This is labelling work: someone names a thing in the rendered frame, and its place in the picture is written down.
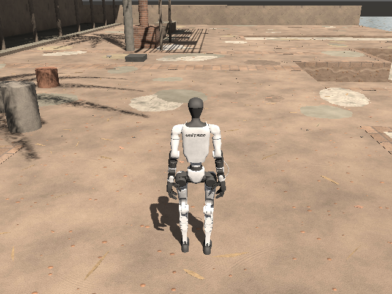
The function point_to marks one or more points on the left robot forearm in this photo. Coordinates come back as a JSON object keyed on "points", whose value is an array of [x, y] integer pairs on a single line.
{"points": [[171, 169]]}

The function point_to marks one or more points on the right robot hand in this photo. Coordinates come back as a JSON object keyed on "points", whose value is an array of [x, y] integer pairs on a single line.
{"points": [[221, 190]]}

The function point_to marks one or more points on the robot right shin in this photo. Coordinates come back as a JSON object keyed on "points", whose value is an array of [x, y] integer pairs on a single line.
{"points": [[208, 225]]}

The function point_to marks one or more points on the robot left upper arm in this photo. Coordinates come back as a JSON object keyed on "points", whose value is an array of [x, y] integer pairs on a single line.
{"points": [[176, 130]]}

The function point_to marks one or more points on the right robot forearm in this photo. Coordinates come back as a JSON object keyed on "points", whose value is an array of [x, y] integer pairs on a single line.
{"points": [[220, 168]]}

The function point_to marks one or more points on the robot torso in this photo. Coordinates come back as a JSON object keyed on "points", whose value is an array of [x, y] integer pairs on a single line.
{"points": [[195, 149]]}

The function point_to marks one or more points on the left robot hand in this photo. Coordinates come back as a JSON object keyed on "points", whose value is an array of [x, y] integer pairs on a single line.
{"points": [[170, 191]]}

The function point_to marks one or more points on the robot right upper arm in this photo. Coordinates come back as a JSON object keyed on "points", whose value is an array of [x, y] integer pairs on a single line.
{"points": [[215, 130]]}

